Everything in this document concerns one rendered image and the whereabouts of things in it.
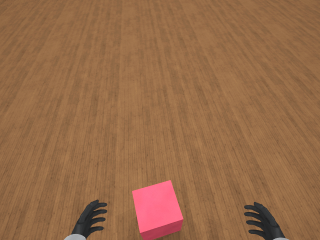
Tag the robot right hand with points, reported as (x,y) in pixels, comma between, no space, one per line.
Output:
(271,229)

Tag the robot left hand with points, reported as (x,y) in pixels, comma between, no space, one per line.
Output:
(86,220)

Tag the carton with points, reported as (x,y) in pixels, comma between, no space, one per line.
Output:
(157,210)

